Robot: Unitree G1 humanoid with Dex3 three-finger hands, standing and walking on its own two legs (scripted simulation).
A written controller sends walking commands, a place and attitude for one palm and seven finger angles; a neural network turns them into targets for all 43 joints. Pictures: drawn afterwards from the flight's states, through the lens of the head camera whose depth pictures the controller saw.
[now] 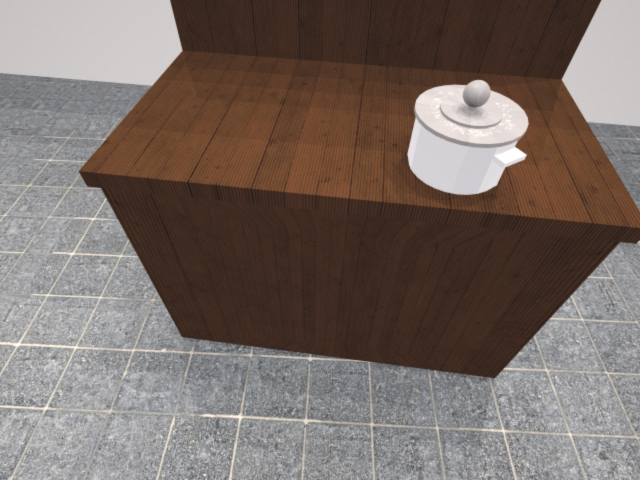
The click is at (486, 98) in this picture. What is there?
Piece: lid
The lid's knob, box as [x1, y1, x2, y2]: [463, 80, 490, 106]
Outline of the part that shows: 474,80 465,87 463,91 463,98 468,105 479,106 487,100 490,90 488,85 484,81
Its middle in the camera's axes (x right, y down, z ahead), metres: +0.27 -0.26 +0.68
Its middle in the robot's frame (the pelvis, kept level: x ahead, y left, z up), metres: +0.71 -0.24 +0.14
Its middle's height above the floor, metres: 0.91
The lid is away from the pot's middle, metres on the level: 0.00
